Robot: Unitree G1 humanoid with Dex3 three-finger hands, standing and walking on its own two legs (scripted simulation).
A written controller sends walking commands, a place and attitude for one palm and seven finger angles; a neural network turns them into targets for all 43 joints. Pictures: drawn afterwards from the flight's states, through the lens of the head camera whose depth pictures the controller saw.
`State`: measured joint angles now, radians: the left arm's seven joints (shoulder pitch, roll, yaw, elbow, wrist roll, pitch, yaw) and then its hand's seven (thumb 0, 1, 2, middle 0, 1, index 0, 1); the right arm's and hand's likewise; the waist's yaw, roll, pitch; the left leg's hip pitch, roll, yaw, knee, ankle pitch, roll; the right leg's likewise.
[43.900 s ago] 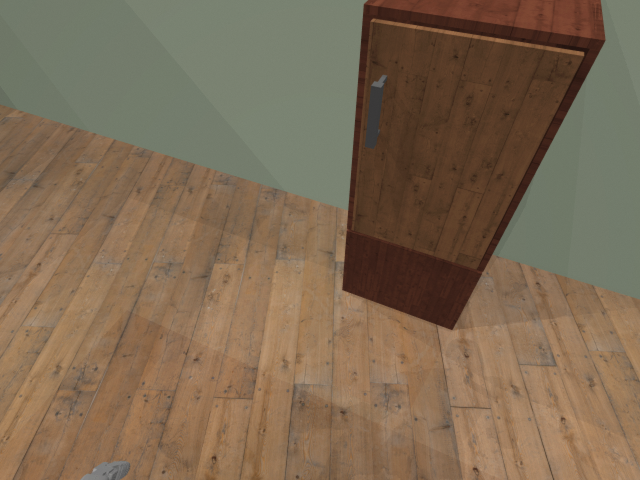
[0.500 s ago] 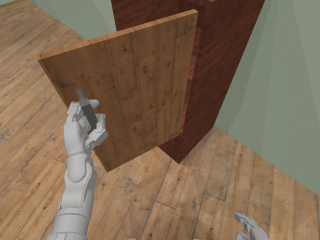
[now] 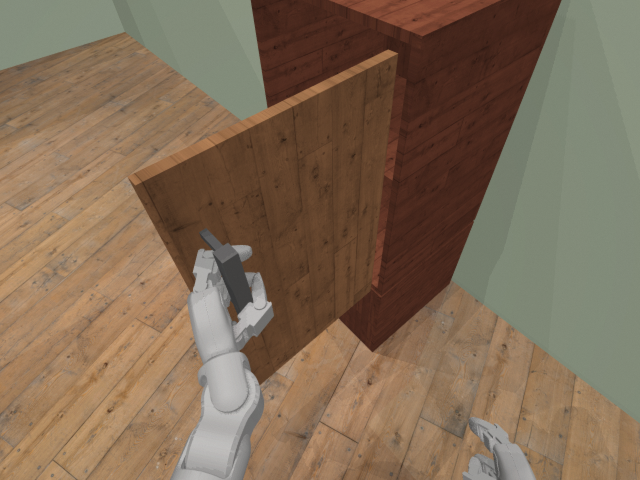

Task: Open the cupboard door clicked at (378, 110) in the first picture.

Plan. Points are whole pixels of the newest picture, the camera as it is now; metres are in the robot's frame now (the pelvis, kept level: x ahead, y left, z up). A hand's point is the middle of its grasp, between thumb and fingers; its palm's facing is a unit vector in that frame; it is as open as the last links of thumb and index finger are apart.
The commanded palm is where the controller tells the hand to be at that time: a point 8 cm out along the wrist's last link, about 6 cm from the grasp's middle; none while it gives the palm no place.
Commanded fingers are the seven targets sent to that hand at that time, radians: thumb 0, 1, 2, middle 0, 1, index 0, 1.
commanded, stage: open thumb and fingers to let go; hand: left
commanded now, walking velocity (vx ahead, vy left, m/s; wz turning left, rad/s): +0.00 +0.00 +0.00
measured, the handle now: (229, 278) +0.35 +0.14 +0.07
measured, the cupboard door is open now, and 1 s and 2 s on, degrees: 92 91 92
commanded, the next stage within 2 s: slide the hand sideways off the handle in 0.66 s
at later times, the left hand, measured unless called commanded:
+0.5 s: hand (253, 298) +0.32 +0.11 +0.07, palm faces +0.37 -0.93 +0.00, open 14.1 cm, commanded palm +0.28 +0.15 +0.06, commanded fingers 0.00 -0.50 0.30 -0.20 -0.60 -0.20 -0.60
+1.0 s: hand (240, 322) +0.29 +0.12 +0.06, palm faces -0.14 -0.99 -0.02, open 16.2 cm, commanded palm +0.27 +0.16 +0.06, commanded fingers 0.00 -0.50 0.30 -0.15 -0.30 -0.15 -0.30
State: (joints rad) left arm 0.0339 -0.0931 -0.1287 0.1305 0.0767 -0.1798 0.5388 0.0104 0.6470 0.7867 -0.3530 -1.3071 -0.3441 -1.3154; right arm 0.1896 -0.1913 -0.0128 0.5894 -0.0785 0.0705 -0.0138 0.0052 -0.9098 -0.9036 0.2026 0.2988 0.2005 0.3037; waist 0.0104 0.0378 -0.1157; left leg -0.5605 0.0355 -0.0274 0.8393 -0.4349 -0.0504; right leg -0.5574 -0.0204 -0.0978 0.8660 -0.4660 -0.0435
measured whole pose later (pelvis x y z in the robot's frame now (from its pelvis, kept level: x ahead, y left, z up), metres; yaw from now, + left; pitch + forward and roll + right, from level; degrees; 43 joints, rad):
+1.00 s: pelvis -0.04 +0.05 +0.00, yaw -1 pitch +7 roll -1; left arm -0.15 0.09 -0.14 0.34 -0.11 -0.28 0.02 -0.01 -0.50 0.30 -0.22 -0.39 -0.16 -0.38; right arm 0.24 -0.22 0.02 0.59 0.00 -0.03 -0.03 0.01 -0.91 -0.90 0.20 0.30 0.20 0.30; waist 0.01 0.05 -0.07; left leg -0.61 0.00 0.00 0.89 -0.41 0.01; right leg -0.59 -0.05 -0.06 0.86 -0.40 0.01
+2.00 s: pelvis -0.01 +0.02 -0.02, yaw +0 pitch +10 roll -1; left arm 0.44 0.20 0.09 -0.14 -0.25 -0.31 -0.23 -0.01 -0.50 0.30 -0.15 -0.30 -0.15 -0.30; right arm 0.25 -0.25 0.01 0.49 0.02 -0.13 -0.06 0.01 -0.91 -0.90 0.20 0.30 0.20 0.30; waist 0.02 0.05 -0.10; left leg -0.66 0.03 -0.03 0.98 -0.48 -0.02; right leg -0.64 -0.02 -0.10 0.95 -0.48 -0.02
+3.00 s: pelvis +0.00 +0.05 +0.04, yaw -2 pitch -3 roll -1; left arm 0.50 0.31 0.21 -0.38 -0.03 -0.05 0.12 0.00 0.15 0.58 -0.18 -0.31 -0.18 -0.30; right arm 0.21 -0.22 0.05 0.63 -0.01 -0.15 -0.10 0.01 -0.91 -0.90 0.21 0.30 0.20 0.30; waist 0.07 0.06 0.01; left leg -0.14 0.00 0.03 0.48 -0.29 0.02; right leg -0.13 -0.04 -0.05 0.45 -0.27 0.03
